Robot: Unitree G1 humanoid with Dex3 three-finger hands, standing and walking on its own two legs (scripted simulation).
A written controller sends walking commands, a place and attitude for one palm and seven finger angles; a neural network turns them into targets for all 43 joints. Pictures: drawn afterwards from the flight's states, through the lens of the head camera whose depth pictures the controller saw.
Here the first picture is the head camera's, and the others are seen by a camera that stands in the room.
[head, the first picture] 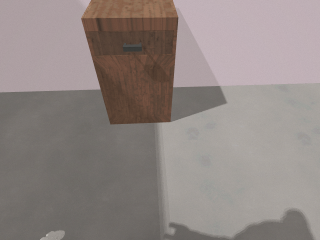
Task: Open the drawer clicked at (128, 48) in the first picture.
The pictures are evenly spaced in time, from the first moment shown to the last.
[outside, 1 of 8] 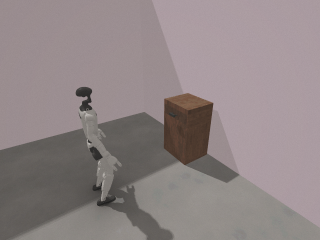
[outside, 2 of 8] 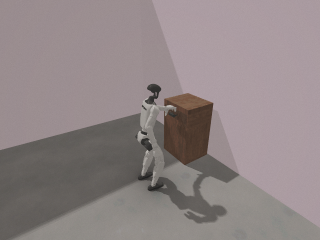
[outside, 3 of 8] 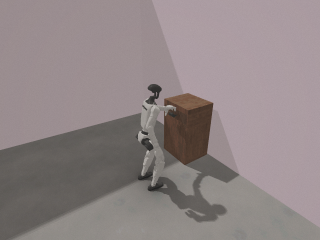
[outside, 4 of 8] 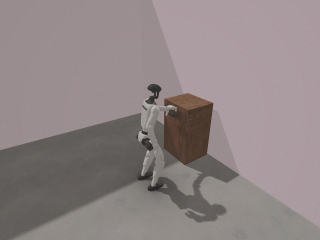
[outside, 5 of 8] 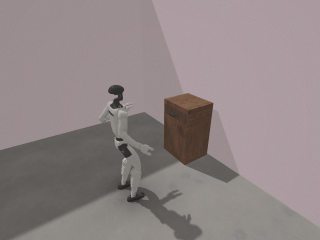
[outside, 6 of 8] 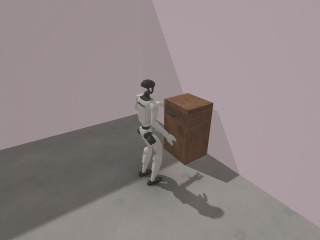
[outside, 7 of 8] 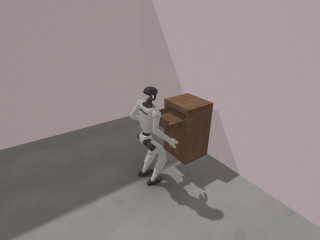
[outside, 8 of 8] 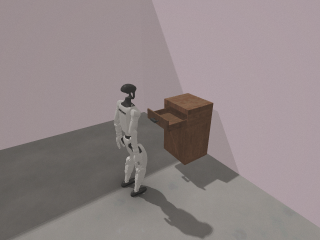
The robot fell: no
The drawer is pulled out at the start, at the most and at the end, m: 0.00 0.30 0.30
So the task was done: yes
